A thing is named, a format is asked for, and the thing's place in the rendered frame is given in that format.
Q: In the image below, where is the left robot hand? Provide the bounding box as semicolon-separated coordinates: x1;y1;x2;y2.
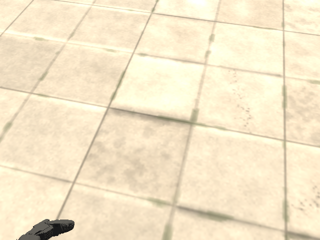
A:
16;219;75;240

